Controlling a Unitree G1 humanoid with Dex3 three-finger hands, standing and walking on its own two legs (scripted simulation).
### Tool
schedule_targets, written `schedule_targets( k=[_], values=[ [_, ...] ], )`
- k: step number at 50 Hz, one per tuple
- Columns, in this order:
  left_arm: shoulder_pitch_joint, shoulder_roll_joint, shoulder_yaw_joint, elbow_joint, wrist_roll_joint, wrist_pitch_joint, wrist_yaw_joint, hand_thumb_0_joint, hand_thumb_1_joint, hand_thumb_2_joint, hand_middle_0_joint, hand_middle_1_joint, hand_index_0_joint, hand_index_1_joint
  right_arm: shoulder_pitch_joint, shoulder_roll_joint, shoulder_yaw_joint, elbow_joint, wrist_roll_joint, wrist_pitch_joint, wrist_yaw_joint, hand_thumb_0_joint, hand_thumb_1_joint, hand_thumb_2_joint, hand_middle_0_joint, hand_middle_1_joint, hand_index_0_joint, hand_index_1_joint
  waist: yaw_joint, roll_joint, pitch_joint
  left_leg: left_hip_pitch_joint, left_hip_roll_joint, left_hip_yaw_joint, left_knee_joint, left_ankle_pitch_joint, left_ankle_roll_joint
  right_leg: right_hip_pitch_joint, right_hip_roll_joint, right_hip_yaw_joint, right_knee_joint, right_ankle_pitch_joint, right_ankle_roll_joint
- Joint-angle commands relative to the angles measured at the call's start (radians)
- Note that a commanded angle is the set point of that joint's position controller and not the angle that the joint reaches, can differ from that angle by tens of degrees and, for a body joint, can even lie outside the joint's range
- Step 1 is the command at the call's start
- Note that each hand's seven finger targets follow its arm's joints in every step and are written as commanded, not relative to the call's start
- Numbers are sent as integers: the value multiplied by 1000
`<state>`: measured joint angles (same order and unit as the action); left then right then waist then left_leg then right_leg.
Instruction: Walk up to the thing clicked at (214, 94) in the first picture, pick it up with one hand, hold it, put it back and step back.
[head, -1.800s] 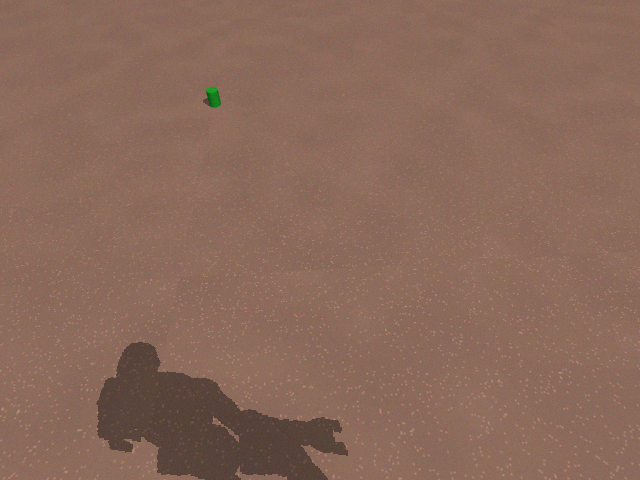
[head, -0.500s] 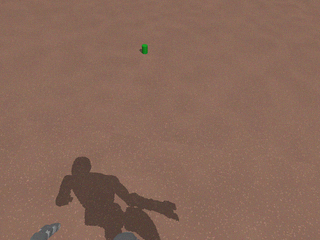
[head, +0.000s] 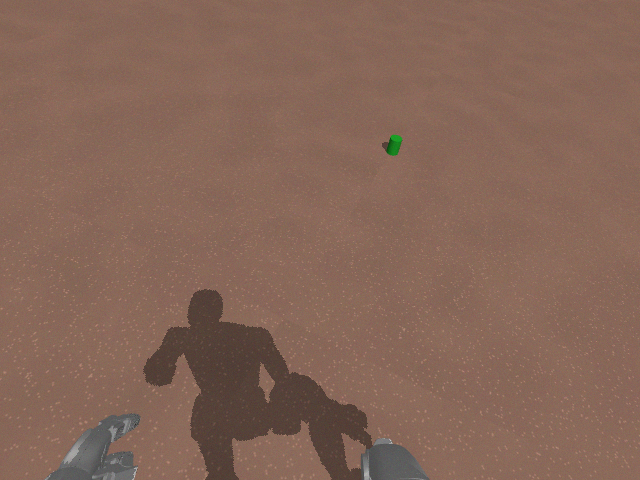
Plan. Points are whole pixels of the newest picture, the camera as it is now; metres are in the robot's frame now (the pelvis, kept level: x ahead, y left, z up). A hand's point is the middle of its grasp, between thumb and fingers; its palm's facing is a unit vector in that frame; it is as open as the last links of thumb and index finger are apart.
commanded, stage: walk up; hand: left
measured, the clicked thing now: (394, 145) +1.87 -0.49 -0.74
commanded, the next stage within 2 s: none
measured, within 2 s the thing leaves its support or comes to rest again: neither
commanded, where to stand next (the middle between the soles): +1.99 -0.93 m, yaw +70 degrees
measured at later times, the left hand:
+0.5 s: hand (209, 372) +0.30 +0.17 -0.13, palm faces +0.40 -0.81 -0.43, open 7.4 cm
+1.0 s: hand (274, 201) +0.72 +0.10 -0.16, palm faces +0.46 -0.82 -0.34, open 7.4 cm
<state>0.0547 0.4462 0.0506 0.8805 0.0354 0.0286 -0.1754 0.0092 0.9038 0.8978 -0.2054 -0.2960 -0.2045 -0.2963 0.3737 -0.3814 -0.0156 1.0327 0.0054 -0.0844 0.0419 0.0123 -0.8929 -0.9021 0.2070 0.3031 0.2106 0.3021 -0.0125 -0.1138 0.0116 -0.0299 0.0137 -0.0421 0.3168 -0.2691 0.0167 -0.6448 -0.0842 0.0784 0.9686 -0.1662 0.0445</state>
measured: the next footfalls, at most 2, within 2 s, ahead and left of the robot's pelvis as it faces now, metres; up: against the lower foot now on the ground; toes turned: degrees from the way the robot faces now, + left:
right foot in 0.18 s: +0.35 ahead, -0.19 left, +0.00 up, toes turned +9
left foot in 0.60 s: +0.60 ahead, -0.01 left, +0.00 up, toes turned +35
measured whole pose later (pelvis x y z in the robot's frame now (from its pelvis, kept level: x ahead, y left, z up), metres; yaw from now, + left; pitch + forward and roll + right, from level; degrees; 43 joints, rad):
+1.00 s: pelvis +0.74 -0.23 -0.04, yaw +35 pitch +0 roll +3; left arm 0.13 0.51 0.12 0.71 0.04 0.05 -0.15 0.01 0.91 0.90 -0.20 -0.30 -0.20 -0.30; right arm 0.42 -0.45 -0.02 0.95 -0.03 -0.09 -0.03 0.01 -0.89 -0.90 0.21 0.30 0.22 0.30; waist -0.04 -0.14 0.04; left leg -0.26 0.14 -0.07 0.64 -0.40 -0.01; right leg -0.51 -0.16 0.09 0.74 -0.25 0.02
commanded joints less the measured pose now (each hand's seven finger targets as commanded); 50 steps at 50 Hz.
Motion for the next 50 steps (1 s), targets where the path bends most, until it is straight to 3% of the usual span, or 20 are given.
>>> schedule_targets(
  k=[1, 7, 9, 10, 11, 12, 14, 18, 25, 29, 30, 31, 32, 33, 34, 37, 40, 43, 47, 50],
  values=[
    [-278, 192, 71, -184, 5, -40, 17, 0, 900, 900, -200, -300, -200, -300, -65, -390, -109, -115, 15, -56, -43, 0, -900, -900, 200, 300, 200, 300, 4, 177, 38, -68, 168, -234, -200, -81, 168, -56, 4, -23, -132, 58, 8],
    [-271, 174, 83, -218, -6, -55, 17, 0, 900, 900, -200, -300, -200, -300, -93, -407, -117, -152, -24, -44, -76, 0, -900, -900, 200, 300, 200, 300, 41, 291, -23, 13, 200, -215, -2, 372, 141, 110, -24, -3, -351, -89, -42],
    [60, 222, 125, -118, -7, -61, 33, 0, 900, 900, -200, -300, -200, -300, -171, -396, -112, -181, -34, -36, -83, 0, -900, -900, 200, 300, 200, 300, 209, 227, -192, -159, 145, -142, 419, 515, 87, 568, 2, -18, -415, -91, -86],
    [287, 309, 160, -52, 3, -71, 56, 0, 900, 900, -200, -300, -200, -300, -136, -316, -88, -193, -39, -37, -85, 0, -900, -900, 200, 300, 200, 300, 294, 40, -321, -405, 60, -79, 745, 352, 50, 903, -25, 31, -409, -218, -99],
    [379, 394, 183, -30, 15, -75, 73, 0, 900, 900, -200, -300, -200, -300, -98, -194, -53, -225, -34, -43, -81, 0, -900, -900, 200, 300, 200, 300, 303, -304, -329, -755, -67, 13, 1014, -318, 43, 1086, -283, 343, -547, -553, -70],
    [236, 443, 174, -72, 4, -81, 90, 0, 900, 900, -200, -300, -200, -300, -18, -285, -80, -208, -17, -44, -92, 0, -900, -900, 200, 300, 200, 300, 198, -341, -341, -866, -96, 40, 1149, -313, 58, 1094, -409, 721, -806, -585, -137],
    [87, 358, 149, -142, -12, -80, 94, 0, 900, 900, -200, -300, -200, -300, -150, -363, -89, -149, -5, -37, -81, 0, -900, -900, 200, 300, 200, 300, 163, -191, -157, -766, 43, -6, 1135, -143, 66, 749, -356, 532, -789, -396, -212],
    [58, 196, 97, -116, -14, -93, 102, 0, 900, 900, -200, -300, -200, -300, -94, -317, -86, -124, 9, -6, -46, 0, -900, -900, 200, 300, 200, 300, 64, -121, 32, -578, 66, 3, 876, 6, 51, 498, -147, -41, -643, 174, -87],
    [80, 185, 78, -201, 9, -75, 76, 0, 900, 900, -200, -300, -200, -300, -192, -287, -82, -193, 24, 23, -32, 0, -900, -900, 200, 300, 200, 300, 48, -11, 122, -302, -11, 255, 403, 256, 15, 300, -57, -253, -731, 198, -31],
    [194, 212, 90, -237, -2, -45, 94, 0, 900, 900, -200, -300, -200, -300, 19, -296, -102, -159, -3, 36, -78, 0, -900, -900, 200, 300, 200, 300, 12, 75, -71, 2, -125, 333, 274, 247, 59, 391, -43, -250, -306, 631, -24],
    [207, 210, 84, -258, 5, -41, 106, 0, 900, 900, -200, -300, -200, -300, 125, -323, -119, -144, -14, 34, -95, 0, -900, -900, 200, 300, 200, 300, -36, 111, -137, 135, -94, 274, 212, 229, 88, 346, -22, -254, -108, 645, 2],
    [263, 180, 73, -273, 10, -41, 119, 0, 900, 900, -200, -300, -200, -300, 218, -371, -145, -145, -23, 32, -110, 0, -900, -900, 200, 300, 200, 300, -91, 201, -185, 352, 52, 61, 189, 203, 164, 119, 19, -223, 170, 272, 45],
    [321, 118, 54, -278, 19, -34, 125, 0, 900, 900, -200, -300, -200, -300, 221, -414, -170, -173, -34, 28, -127, 0, -900, -900, 200, 300, 200, 300, -82, 272, -220, 489, 368, -398, 206, 44, 314, -158, 66, -117, 461, -415, 89],
    [347, 271, 90, -219, -8, 4, 117, 0, 900, 900, -200, -300, -200, -300, 123, -445, -174, -230, 22, 22, -150, 0, -900, -900, 200, 300, 200, 300, -71, 184, -255, 528, 612, -807, 66, -164, 473, -347, 89, 61, 790, -428, 121],
    [270, 353, 93, -227, -6, 2, 121, 0, 900, 900, -200, -300, -200, -300, 13, -460, -182, -255, 41, 5, -173, 0, -900, -900, 200, 300, 200, 300, -59, 128, -213, 424, 677, -852, -43, -239, 463, -377, 27, 182, 873, -335, 76],
    [80, 285, 96, -229, -7, -30, 88, 0, 900, 900, -200, -300, -200, -300, 10, -359, -95, -213, 24, -35, -171, 0, -900, -900, 200, 300, 200, 300, -34, -140, -63, -118, 367, -321, 63, 275, 282, -25, -67, 128, 566, -177, 31],
    [173, 215, 84, -214, -8, -1, 48, 0, 900, 900, -200, -300, -200, -300, -138, -400, -89, -212, 18, -59, -129, 0, -900, -900, 200, 300, 200, 300, 87, 85, 11, -408, 155, -17, 2, -26, 191, 136, -77, 38, 217, -104, -5],
    [114, 172, 81, -233, 1, 16, 21, 0, 900, 900, -200, -300, -200, -300, -146, -438, -108, -214, -11, -65, -105, 0, -900, -900, 200, 300, 200, 300, 74, 277, 68, -509, 109, 7, -46, -204, 180, 219, -58, -36, -117, -109, -23],
    [155, 174, 105, -212, -1, 13, 35, 0, 900, 900, -200, -300, -200, -300, -97, -438, -119, -195, -30, -53, -102, 0, -900, -900, 200, 300, 200, 300, 66, 323, -38, -413, 156, -58, 77, -62, 172, 325, -34, -85, -215, -64, -39],
    [366, 240, 147, -145, 18, 1, 55, 0, 900, 900, -200, -300, -200, -300, -150, -337, -92, -218, -31, -20, -119, 0, -900, -900, 200, 300, 200, 300, 217, 125, -145, -610, 104, 13, 536, -61, 115, 672, -17, -69, -412, -106, -88]
  ],
)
